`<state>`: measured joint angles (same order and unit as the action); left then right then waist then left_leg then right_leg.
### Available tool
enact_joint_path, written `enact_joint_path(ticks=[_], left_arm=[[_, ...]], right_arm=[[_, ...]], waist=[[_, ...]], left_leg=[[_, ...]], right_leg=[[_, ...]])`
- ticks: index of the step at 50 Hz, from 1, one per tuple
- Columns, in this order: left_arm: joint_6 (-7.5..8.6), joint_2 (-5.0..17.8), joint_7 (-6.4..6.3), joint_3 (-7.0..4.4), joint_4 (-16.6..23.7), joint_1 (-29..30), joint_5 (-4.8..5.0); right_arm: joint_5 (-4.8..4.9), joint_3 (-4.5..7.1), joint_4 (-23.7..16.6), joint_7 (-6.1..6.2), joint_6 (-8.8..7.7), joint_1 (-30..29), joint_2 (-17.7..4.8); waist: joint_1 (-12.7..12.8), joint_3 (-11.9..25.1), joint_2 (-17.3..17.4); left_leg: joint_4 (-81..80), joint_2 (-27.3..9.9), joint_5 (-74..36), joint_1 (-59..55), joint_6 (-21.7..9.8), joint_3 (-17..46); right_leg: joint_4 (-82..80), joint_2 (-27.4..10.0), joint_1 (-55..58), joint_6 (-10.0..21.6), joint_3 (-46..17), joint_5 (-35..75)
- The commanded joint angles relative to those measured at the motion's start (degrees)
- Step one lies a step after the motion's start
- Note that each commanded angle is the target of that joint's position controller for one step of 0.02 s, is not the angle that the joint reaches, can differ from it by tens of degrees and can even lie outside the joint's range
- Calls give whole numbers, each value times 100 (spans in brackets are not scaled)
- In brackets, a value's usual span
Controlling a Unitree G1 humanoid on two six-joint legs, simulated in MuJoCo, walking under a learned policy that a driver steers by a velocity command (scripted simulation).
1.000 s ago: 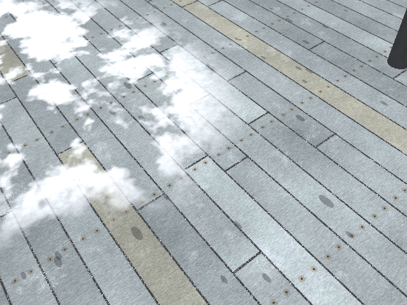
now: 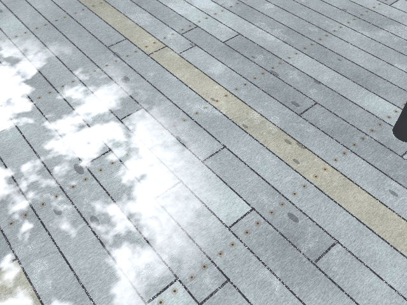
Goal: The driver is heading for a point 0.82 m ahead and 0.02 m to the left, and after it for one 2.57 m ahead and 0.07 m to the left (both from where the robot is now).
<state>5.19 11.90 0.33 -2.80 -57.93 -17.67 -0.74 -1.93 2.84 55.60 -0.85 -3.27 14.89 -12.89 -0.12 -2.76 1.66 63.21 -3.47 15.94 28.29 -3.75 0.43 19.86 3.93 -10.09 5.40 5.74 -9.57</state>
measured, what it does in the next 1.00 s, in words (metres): walks ahead: left foot, then right foot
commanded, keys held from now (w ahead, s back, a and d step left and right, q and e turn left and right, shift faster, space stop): no key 0.70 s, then w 0.18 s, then no key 0.12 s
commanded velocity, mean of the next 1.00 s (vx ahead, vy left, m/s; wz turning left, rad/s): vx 0.16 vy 0.00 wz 0.00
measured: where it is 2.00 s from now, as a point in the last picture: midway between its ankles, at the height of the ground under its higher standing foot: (197, 296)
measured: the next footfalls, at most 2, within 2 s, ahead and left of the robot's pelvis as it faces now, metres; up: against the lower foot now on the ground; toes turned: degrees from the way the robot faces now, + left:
left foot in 0.28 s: +0.26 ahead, +0.11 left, +0.00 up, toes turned +3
right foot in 0.60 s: +0.18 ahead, -0.10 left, +0.00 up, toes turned -1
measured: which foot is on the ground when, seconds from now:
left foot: up 0.00-0.26, down 0.28-1.00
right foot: down 0.00-0.28, up 0.30-0.58, down 0.60-1.00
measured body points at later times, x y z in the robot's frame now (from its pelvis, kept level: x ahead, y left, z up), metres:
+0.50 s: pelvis +0.14 +0.03 -0.01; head +0.16 +0.05 +0.44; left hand +0.15 +0.26 -0.17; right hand +0.19 -0.19 -0.16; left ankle +0.22 +0.10 -0.74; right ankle +0.11 -0.09 -0.72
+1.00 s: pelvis +0.20 +0.04 -0.01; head +0.19 +0.05 +0.44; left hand +0.14 +0.27 -0.17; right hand +0.21 -0.21 -0.15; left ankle +0.21 +0.12 -0.75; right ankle +0.15 -0.10 -0.74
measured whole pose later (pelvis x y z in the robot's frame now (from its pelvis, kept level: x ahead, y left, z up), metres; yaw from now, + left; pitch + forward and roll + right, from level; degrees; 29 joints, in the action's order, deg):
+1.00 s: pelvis +0.20 +0.04 -0.01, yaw +0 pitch -1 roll -1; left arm 1.2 10.0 -2.0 -2.5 -64.9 -23.6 -1.2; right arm -1.4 2.0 60.1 0.5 -2.9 18.1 -9.8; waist 0.0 0.9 -1.2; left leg 29.4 0.5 15.3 14.5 -3.6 -3.5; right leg 26.9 0.0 -7.6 -0.9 0.4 -18.5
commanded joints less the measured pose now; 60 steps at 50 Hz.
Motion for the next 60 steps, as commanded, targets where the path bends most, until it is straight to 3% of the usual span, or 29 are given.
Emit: enact_joint_path(ticks=[1,4,9,13,14,15,16,17,18,20,21,26,30,31,32,35,37,39,40,42,44,47,49,50,51,52,54,56,60], left_arm=[[145,495,-29,-39,85,-297,9],[115,439,-25,36,-29,-507,-2],[20,424,-98,110,-240,-867,-23],[-59,438,-191,110,-318,-680,-13],[-53,429,-195,111,-335,-777,17],[-43,267,-227,157,-257,-1093,64],[-171,-180,-222,231,-514,-1921,296],[-313,194,-252,136,-577,-1602,117],[-368,207,-225,100,-455,-1083,-46],[-479,74,-175,101,-387,-581,-116],[-538,-127,-171,151,-464,-852,-111],[-677,-102,-279,189,-652,-694,-13],[-660,-79,-256,240,-692,-636,-106],[-617,32,-258,241,-652,-602,-119],[-583,67,-254,244,-682,-499,-49],[-435,-25,-276,282,-646,-314,15],[-411,127,-277,223,-638,-468,11],[-459,269,-244,133,-564,-641,1],[-487,247,-235,124,-581,-883,-8],[-485,607,-252,-49,-600,-854,-11],[-409,521,-239,-77,-513,-639,-36],[-337,435,-257,-72,-468,-392,-32],[-339,248,-248,-37,-562,-574,-58],[-314,-21,-234,32,-528,-629,-70],[-303,-394,-205,137,-364,-732,28],[-346,34,-206,52,-305,-546,-57],[-385,-132,-172,88,-332,-308,-78],[-379,-178,-147,109,-384,-338,-36],[-460,-219,-236,179,-443,-215,82]], right_arm=[[-29,30,-153,-41,102,308,-108],[45,-38,-291,-3,95,-193,1],[106,-118,-313,106,73,-676,-19],[54,-56,9,216,-58,20,-166],[16,-13,151,242,-155,419,-330],[-50,59,236,249,-227,935,-725],[67,43,258,237,-155,963,-659],[208,-34,152,185,-91,702,-386],[210,-67,103,196,-43,318,-316],[150,-168,36,279,41,-219,-93],[109,-159,67,313,64,-332,-180],[96,-151,261,294,91,-23,-275],[194,-103,322,279,278,-57,-295],[209,-92,347,275,315,40,-248],[231,-82,343,259,348,96,-173],[150,-128,513,226,324,383,-1],[122,-111,557,204,301,460,-76],[101,-87,499,173,319,355,-122],[107,-87,386,146,316,144,-54],[-11,-140,275,60,266,37,222],[-6,-53,194,17,169,63,-27],[72,-102,299,69,26,407,294],[83,-68,524,185,-22,952,258],[28,-25,580,245,-70,1295,4],[117,108,585,274,-52,1635,-672],[82,41,689,265,-10,1801,-477],[29,-95,535,263,-38,1229,-114],[44,-181,431,335,-85,839,-30],[73,-308,559,379,-81,907,60]], waist=[[-222,-155,-386],[-156,-103,-520],[100,74,-767],[-225,165,-581],[-338,398,-265],[-269,1015,307],[-128,1768,1190],[-127,1555,530],[-77,907,383],[198,298,48],[327,260,482],[183,482,323],[221,-41,160],[132,-225,39],[-1,-502,-449],[-179,-263,-653],[-143,-136,-525],[0,-402,-508],[101,-507,-510],[179,-691,-1360],[17,-569,-866],[-166,-470,-634],[-264,-431,-446],[-286,-287,153],[-278,-143,1321],[-356,-209,1191],[-68,-299,263],[158,-43,222],[152,267,432]], left_leg=[[-350,-177,-444,466,171,-95],[-1374,-37,-936,218,250,-345],[-2505,255,-1373,-319,114,-497],[-3686,416,-1317,-1234,-150,-394],[-4096,127,-2746,-1977,-213,-132],[-3554,-970,-5671,-3168,-488,739],[-3609,-2032,-6800,-3781,-1598,1823],[-3930,-1926,-5554,-3227,-1647,1819],[-4300,-1669,-4371,-2546,-1505,1599],[-4950,-1124,-2569,-1433,-972,1010],[-4959,-1058,-2471,-1162,-953,821],[-5038,-822,-969,-1236,-721,732],[-5333,-609,1555,-393,-154,802],[-5320,-470,1560,-379,23,741],[-5178,-215,1040,-774,94,471],[-4551,-116,-119,-1870,65,288],[-4323,56,690,-1793,-1,176],[-3929,304,1661,-1164,-45,-30],[-3737,359,1651,-703,-45,-51],[-2247,437,431,-359,45,-454],[-1829,233,509,-43,23,-259],[-3056,395,443,-925,-10,-458],[-3959,546,32,-2043,25,-482],[-4445,-199,-120,-2525,-4,470],[-5046,-1233,-319,-2912,-504,2032],[-5070,-1773,-1187,-2596,-953,2581],[-4913,-1446,-2349,-2189,-953,1764],[-4837,-1104,-3401,-2139,-759,1043],[-4330,-694,-4778,-2286,-558,286]], right_leg=[[-1123,-1570,38,723,-1184,2259],[-805,-1289,59,510,-577,3982],[-387,-1313,579,398,-477,4293],[693,-1388,857,275,-685,4103],[1327,-1152,632,91,-601,3326],[2304,-827,-86,-84,-386,1084],[3562,-134,-727,-218,-265,-2435],[3928,-208,-874,-255,-642,-2954],[4043,-260,-1043,-301,-713,-2730],[3422,-519,-716,-393,-800,-2017],[3090,-516,-430,-456,-698,-1928],[1850,-450,-48,-505,-510,-1364],[502,-604,493,-332,-619,-473],[195,-806,288,-284,-886,-727],[25,-827,-482,-244,-1046,-1178],[-481,-966,-1013,-301,-1236,-1296],[-516,-877,-948,-185,-1256,-2210],[-656,-988,-985,79,-1557,-3436],[-838,-1134,-668,171,-1740,-3626],[-1520,-2034,-649,594,-2750,-3772],[-1509,-2059,-339,607,-2585,-2969],[-733,-1518,-385,351,-1612,-1588],[166,-1206,-845,178,-1291,-962],[1070,-848,-1169,-41,-858,-919],[2156,-154,-2070,-301,-156,-1760],[2887,-324,-2058,-306,-279,-2367],[3315,-572,-1847,-312,-593,-1946],[2892,-655,-1375,-389,-564,-1467],[1714,-426,-632,-460,-351,-961]])
Over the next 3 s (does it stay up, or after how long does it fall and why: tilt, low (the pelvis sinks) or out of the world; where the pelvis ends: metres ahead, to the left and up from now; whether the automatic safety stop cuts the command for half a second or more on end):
stays up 1.07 0.12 0.00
